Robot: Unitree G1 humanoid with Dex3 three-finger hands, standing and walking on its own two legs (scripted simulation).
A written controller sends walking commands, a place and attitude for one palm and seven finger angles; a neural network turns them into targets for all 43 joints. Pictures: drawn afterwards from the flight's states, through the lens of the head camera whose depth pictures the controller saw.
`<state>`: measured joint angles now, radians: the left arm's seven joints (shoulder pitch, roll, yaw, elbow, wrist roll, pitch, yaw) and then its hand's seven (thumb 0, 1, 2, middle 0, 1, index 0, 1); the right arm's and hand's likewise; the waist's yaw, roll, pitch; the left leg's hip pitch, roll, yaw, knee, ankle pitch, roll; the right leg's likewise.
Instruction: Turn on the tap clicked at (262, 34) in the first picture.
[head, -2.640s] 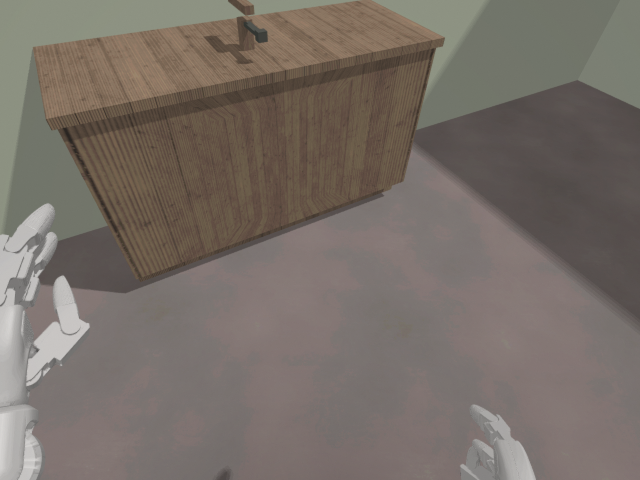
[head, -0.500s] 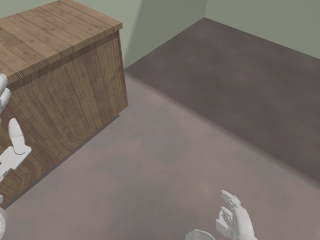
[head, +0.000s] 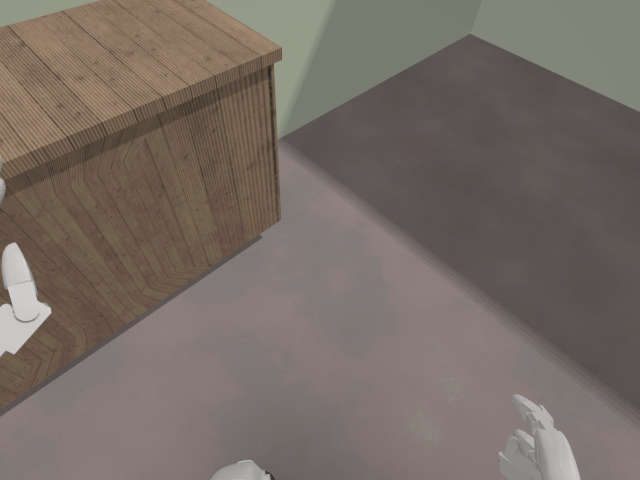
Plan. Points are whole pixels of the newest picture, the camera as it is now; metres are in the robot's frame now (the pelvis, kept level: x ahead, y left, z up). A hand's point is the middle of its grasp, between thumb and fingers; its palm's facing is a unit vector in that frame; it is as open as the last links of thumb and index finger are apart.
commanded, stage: turn to face it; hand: left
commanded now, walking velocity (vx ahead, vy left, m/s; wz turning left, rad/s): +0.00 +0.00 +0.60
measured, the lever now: out of the picture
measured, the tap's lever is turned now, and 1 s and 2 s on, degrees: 0 0 0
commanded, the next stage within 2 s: take the last steps up to it in 0.54 s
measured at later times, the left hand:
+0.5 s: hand (27, 395) +0.16 +0.22 +0.18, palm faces +0.63 -0.68 -0.38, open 7.4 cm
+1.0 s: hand out of the picture +0.05 +0.25 +0.21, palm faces +0.74 -0.59 -0.33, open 7.4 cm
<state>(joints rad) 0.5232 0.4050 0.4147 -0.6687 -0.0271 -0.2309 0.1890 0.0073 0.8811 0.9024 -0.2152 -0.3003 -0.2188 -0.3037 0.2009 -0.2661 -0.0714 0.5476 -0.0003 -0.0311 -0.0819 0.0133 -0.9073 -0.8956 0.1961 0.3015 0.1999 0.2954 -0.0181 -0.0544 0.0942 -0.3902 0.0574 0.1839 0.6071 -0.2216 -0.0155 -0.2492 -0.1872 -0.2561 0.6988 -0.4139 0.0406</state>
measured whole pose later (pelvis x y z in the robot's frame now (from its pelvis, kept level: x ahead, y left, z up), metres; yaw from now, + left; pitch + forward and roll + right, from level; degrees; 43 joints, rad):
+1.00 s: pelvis -0.04 -0.05 +0.02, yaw +24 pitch +0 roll -2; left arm 0.44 0.34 0.34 -0.51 -0.01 -0.22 0.16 0.01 0.89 0.90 -0.21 -0.30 -0.21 -0.30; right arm 0.25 -0.13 0.02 0.65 0.00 -0.10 -0.05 0.01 -0.90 -0.90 0.20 0.30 0.20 0.30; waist 0.01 0.00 -0.02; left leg -0.22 0.03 0.06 0.48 -0.26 0.05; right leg -0.48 -0.07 -0.10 1.02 -0.39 0.05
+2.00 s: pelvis +0.09 +0.00 +0.01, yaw +25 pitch -1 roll +0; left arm 0.42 0.32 0.33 -0.44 -0.02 -0.19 0.14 0.01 0.88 0.90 -0.21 -0.30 -0.21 -0.30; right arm 0.18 -0.20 0.01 0.69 0.00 -0.06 -0.06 0.01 -0.90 -0.89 0.20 0.30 0.21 0.30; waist 0.03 0.05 0.04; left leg -0.45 0.06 0.05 1.10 -0.42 -0.01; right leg -0.30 -0.05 -0.18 0.60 -0.29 -0.05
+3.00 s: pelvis +0.28 +0.08 +0.01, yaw +25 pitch -1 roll +0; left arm 0.49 0.38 0.37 -0.58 -0.03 -0.23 0.18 0.01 0.88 0.90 -0.21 -0.30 -0.22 -0.30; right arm 0.22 -0.26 -0.06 0.58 0.01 -0.06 -0.09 0.01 -0.91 -0.90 0.20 0.30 0.20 0.30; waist 0.01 -0.04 0.06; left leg -0.31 0.05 0.15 0.55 -0.22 0.02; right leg -0.22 -0.08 -0.18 0.62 -0.37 -0.01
